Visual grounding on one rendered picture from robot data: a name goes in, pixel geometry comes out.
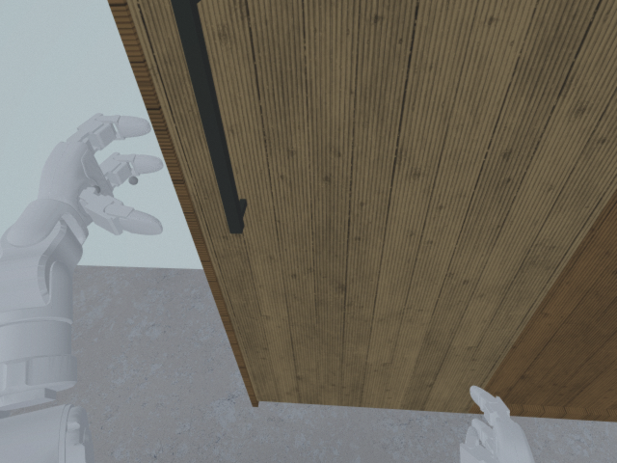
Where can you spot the right robot hand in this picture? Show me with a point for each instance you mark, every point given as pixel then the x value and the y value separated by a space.
pixel 505 443

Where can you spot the left robot hand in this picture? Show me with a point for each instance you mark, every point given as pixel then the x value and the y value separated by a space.
pixel 71 170

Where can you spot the wardrobe door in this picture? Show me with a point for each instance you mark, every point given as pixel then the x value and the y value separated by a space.
pixel 566 355
pixel 417 173

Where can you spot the handle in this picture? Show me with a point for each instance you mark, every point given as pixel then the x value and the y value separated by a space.
pixel 189 27

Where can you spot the robot left forearm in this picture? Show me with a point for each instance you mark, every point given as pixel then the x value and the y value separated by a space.
pixel 38 255

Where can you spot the robot left upper arm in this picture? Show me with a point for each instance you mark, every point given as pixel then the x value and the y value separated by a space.
pixel 57 434

